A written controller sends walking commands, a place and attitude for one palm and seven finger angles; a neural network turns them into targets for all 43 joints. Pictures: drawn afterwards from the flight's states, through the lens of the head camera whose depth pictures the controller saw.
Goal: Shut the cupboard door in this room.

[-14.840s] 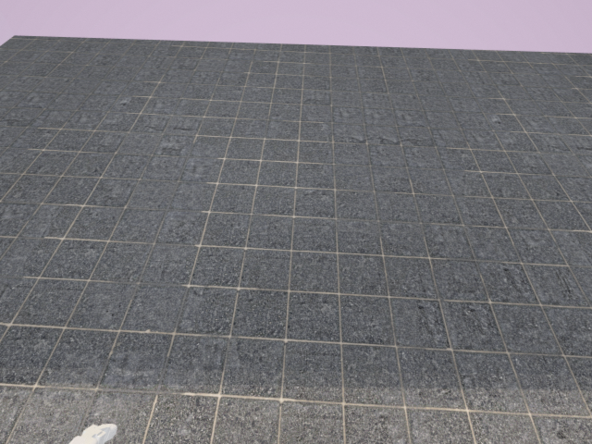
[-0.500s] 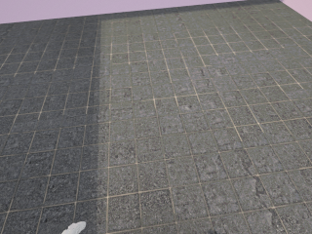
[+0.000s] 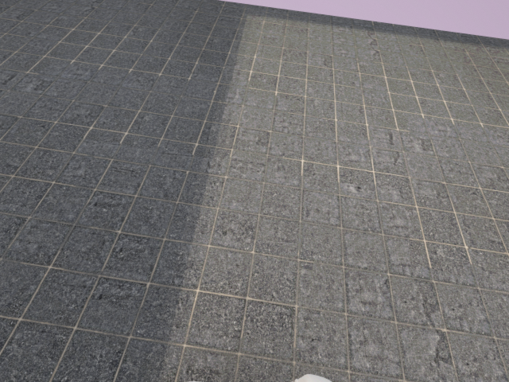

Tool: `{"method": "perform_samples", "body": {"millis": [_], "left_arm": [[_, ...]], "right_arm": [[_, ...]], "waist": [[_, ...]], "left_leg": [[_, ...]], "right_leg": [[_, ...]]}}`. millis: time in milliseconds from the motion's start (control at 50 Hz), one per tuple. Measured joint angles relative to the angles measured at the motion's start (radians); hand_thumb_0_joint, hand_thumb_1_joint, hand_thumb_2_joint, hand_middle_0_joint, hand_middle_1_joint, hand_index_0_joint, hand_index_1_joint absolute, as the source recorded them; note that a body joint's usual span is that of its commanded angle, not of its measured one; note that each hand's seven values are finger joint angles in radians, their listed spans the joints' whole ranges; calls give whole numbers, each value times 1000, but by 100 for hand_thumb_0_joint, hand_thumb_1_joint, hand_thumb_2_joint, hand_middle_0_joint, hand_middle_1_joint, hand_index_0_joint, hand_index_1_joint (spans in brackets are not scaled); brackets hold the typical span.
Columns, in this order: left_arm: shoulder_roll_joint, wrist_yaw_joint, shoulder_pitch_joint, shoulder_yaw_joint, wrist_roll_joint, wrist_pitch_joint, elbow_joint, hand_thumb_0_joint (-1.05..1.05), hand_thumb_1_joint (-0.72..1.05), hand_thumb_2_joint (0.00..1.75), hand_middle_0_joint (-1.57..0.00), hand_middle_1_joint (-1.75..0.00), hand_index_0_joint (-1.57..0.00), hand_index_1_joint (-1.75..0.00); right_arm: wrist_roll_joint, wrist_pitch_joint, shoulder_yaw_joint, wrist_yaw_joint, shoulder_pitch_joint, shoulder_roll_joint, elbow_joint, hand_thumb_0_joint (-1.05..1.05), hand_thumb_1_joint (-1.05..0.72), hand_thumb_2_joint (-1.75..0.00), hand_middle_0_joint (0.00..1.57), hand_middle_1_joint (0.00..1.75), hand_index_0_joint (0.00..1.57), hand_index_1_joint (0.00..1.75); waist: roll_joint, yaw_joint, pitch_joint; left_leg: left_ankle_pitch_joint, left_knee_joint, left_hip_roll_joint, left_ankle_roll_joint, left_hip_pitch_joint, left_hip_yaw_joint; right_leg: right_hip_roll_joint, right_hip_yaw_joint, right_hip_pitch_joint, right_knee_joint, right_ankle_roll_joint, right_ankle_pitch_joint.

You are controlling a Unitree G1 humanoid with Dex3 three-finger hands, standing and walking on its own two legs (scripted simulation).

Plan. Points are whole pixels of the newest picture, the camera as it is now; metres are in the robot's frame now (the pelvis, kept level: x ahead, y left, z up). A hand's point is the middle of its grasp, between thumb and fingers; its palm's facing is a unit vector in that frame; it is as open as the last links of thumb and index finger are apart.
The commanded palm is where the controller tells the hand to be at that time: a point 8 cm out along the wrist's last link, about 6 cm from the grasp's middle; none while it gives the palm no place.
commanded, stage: turn or walk to find it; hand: left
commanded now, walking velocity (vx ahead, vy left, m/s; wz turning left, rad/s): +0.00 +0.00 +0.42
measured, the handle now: out of the picture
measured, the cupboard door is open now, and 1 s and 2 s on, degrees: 100 100 100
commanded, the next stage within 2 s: none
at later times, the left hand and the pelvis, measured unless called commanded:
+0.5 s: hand out of the picture +0.04 +0.16 -0.14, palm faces +0.21 -0.94 -0.27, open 7.4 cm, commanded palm none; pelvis -0.02 -0.04 +0.01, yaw +12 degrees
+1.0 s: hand out of the picture -0.09 +0.22 -0.17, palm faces +0.45 -0.86 -0.25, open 7.4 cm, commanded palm none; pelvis -0.04 +0.00 +0.01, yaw +25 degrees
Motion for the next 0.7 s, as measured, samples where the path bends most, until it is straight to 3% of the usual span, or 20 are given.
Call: {"method": "perform_samples", "body": {"millis": [60, 160, 260, 340, 360, 380, 420, 480, 540, 600, 700], "left_arm": [[3, -7, -12, 2, 0, -8, -3, 1, 91, 90, -20, -30, -20, -29], [-8, -7, -38, -4, -2, -18, -24, 1, 91, 90, -20, -30, -20, -29], [-30, -4, -76, -10, -5, -19, -49, 1, 91, 90, -20, -30, -20, -29], [-52, -4, -91, -20, -9, -37, -72, 1, 91, 90, -20, -30, -20, -29], [-55, -4, -88, -23, -9, -45, -80, 1, 91, 90, -20, -30, -20, -29], [-61, -2, -85, -25, -6, -54, -83, 1, 91, 90, -20, -30, -20, -29], [-80, -1, -78, -32, 0, -64, -86, 1, 91, 90, -20, -30, -20, -29], [-97, 1, -50, -35, 1, -63, -86, 1, 91, 90, -20, -30, -20, -29], [-105, 3, -32, -37, 3, -59, -73, 1, 91, 90, -20, -30, -20, -29], [-104, 3, -18, -36, 7, -62, -62, 1, 90, 90, -21, -30, -20, -30], [-86, -3, -1, -32, 14, -66, -49, 1, 90, 90, -21, -30, -20, -30]], "right_arm": [[0, -3, 8, -6, 2, 6, 0, 1, -91, -90, 20, 30, 20, 30], [1, -4, 9, -6, 14, 12, -1, 1, -90, -90, 20, 30, 20, 30], [-4, 6, 2, -3, 35, 11, -2, 1, -90, -89, 20, 30, 20, 30], [-5, 20, -9, 0, 53, 1, 4, 1, -90, -89, 20, 30, 20, 30], [-3, 22, -12, 1, 61, -1, 4, 1, -90, -89, 20, 30, 20, 30], [1, 24, -16, 2, 66, -8, 5, 1, -90, -89, 20, 30, 20, 30], [3, 36, -28, 2, 69, -22, 12, 1, -90, -90, 20, 30, 20, 30], [-1, 54, -40, 8, 74, -38, 22, 1, -91, -90, 20, 30, 20, 30], [-2, 54, -45, 13, 80, -49, 25, 1, -91, -90, 20, 30, 20, 30], [-1, 57, -43, 13, 82, -51, 33, 1, -91, -90, 20, 30, 20, 30], [6, 55, -28, 10, 53, -46, 45, 1, -91, -90, 20, 30, 20, 30]], "waist": [[12, 1, -10], [29, -7, -25], [51, -30, -30], [73, -43, -34], [74, -43, -39], [84, -42, -40], [107, -45, -32], [108, -42, -30], [105, -49, -24], [88, -45, -18], [56, -20, -1]], "left_leg": [[46, -70, -8, 5, 23, -19], [92, -135, -28, 10, 40, -48], [108, -133, -44, 1, 20, -87], [105, -97, -54, -19, -19, -122], [99, -77, -61, -27, -34, -128], [86, -44, -61, -35, -54, -137], [-64, 109, -65, -43, -111, -145], [-118, 402, -62, -52, -201, -116], [-79, 536, -27, -72, -231, -92], [-91, 508, 4, -88, -204, -73], [-146, 290, 26, -92, -105, -38]], "right_leg": [[20, 31, -39, 77, 7, 61], [30, 60, -36, 36, 19, 91], [49, 71, 13, -93, 14, 67], [74, 60, 99, -303, 2, 123], [75, 55, 134, -386, -2, 171], [80, 45, 153, -435, -31, 201], [82, 19, 154, -421, -69, 200], [64, -5, 174, -443, -80, 203], [49, -35, 196, -471, -79, 215], [28, -60, 202, -477, -76, 215], [-7, -99, 192, -454, -62, 203]]}}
